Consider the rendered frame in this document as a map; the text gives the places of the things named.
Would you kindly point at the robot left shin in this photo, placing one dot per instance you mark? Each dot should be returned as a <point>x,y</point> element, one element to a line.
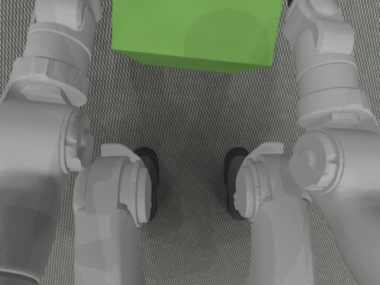
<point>80,186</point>

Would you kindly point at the carton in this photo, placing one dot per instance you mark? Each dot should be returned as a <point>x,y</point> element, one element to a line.
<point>226,36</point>

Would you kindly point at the right robot thigh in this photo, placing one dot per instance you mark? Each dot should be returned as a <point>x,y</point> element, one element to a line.
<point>282,233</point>

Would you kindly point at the right robot forearm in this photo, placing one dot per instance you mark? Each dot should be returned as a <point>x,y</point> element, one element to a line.
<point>325,68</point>

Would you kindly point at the right robot upper arm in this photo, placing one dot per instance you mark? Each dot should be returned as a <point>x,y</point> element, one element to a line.
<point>340,169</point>

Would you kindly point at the left robot forearm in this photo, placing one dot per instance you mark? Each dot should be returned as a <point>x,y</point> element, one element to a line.
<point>58,50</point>

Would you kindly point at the left robot upper arm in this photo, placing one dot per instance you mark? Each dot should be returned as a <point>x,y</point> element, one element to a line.
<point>41,145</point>

